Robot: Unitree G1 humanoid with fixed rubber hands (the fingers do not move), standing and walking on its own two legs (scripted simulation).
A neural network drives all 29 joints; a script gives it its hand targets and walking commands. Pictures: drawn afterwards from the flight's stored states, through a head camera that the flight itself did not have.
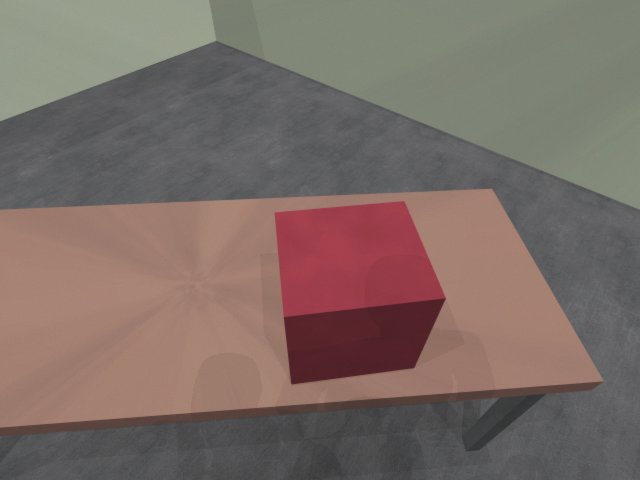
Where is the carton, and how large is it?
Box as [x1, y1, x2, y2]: [275, 201, 445, 384]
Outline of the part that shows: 404,201 275,212 283,314 291,384 414,367 445,297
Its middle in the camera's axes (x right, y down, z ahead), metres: +0.05 +0.09 +0.67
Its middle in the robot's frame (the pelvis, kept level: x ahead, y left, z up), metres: +0.44 -0.03 -0.08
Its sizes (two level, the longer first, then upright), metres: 0.225 0.203 0.227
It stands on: a table, 0.58 m high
